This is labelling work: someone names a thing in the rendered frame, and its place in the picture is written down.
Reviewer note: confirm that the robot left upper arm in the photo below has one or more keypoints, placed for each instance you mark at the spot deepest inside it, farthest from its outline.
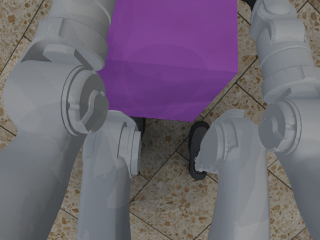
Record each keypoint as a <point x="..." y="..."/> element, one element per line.
<point x="54" y="106"/>

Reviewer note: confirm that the right robot forearm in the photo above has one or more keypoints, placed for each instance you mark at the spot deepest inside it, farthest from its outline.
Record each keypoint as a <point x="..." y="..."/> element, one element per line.
<point x="283" y="51"/>

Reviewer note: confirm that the carton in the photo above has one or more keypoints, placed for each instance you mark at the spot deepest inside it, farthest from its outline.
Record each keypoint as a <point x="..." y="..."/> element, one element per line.
<point x="168" y="59"/>

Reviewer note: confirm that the robot right upper arm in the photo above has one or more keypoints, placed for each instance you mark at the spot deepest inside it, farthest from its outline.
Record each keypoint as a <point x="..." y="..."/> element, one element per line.
<point x="290" y="127"/>

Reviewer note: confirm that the left robot shin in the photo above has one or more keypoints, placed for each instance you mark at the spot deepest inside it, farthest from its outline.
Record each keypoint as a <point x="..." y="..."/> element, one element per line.
<point x="113" y="115"/>

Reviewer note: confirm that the left robot forearm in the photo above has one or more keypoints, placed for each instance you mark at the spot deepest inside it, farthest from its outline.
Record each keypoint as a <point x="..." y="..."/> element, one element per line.
<point x="75" y="32"/>

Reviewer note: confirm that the robot right thigh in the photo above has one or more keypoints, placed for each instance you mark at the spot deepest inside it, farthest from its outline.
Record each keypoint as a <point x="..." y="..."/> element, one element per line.
<point x="242" y="208"/>

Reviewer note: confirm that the right robot hand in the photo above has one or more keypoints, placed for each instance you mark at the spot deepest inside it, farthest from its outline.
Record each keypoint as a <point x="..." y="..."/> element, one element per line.
<point x="251" y="3"/>

